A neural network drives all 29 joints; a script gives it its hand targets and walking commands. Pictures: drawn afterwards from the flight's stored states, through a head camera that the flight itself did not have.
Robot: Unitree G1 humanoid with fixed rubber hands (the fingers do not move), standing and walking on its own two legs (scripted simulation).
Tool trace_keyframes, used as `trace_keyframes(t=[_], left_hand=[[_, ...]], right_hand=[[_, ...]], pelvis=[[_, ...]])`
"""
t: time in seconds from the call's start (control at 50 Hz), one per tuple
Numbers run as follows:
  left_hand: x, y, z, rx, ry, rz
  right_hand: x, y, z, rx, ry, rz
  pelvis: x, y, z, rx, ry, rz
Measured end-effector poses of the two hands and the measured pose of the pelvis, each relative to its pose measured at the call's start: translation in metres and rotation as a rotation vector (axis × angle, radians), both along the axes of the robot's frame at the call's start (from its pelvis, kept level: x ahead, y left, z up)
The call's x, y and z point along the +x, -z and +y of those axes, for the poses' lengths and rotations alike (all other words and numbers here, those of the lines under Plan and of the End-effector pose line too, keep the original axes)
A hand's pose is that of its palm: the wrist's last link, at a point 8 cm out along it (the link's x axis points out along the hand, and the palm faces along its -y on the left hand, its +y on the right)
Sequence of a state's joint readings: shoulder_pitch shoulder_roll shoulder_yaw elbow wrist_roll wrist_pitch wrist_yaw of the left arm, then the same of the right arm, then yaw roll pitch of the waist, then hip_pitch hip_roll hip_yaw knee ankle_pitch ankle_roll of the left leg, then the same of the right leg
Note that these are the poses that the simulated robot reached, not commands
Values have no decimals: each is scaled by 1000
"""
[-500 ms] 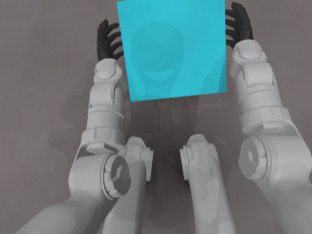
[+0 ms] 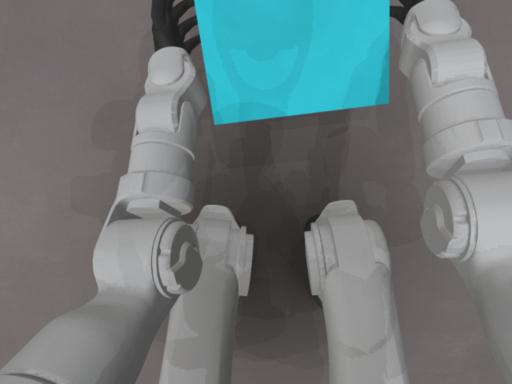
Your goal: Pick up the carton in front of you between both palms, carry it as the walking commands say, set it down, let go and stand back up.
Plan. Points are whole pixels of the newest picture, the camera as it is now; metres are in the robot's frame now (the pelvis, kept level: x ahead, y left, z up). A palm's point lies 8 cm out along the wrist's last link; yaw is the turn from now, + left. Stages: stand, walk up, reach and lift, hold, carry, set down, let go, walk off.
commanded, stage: set down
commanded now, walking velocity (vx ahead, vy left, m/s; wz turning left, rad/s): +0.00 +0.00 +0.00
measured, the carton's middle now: (288, 40) +0.54 -0.05 -0.25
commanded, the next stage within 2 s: none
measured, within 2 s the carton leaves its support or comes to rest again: rests again in 0.54 s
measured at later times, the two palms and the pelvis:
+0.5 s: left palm (170, 43) +0.53 +0.10 -0.16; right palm (418, 4) +0.55 -0.20 -0.17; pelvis +0.00 +0.00 -0.01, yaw +0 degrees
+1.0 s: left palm (170, 44) +0.54 +0.11 -0.18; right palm (415, 9) +0.55 -0.20 -0.19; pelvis +0.01 +0.00 -0.02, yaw +0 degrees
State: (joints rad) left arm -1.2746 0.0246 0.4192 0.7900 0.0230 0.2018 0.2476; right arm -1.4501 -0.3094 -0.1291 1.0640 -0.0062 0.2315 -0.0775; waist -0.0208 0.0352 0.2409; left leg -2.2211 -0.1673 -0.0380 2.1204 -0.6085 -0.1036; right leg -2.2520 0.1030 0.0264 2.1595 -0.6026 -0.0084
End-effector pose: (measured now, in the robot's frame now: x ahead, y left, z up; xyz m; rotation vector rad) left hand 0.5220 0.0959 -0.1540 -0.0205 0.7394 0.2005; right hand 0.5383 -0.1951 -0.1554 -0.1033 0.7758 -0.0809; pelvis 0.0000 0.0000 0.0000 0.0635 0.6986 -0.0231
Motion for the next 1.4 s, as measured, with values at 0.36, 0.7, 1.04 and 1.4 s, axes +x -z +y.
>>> trace_keyframes(t=[0.36,0.7,1.04,1.4], left_hand=[[5,4,5,-20,53,-13],[20,21,10,-32,75,-18],[7,40,19,27,146,38],[10,-7,36,33,63,-80]], right_hand=[[2,4,-3,36,-9,-13],[15,24,-7,65,-13,-33],[-3,45,-16,43,-8,-10],[10,-14,-45,25,42,-136]], pelvis=[[-5,8,6,-8,-8,-41],[10,10,0,6,-11,2],[7,17,3,3,-4,-37],[-15,12,5,-2,6,-109]])
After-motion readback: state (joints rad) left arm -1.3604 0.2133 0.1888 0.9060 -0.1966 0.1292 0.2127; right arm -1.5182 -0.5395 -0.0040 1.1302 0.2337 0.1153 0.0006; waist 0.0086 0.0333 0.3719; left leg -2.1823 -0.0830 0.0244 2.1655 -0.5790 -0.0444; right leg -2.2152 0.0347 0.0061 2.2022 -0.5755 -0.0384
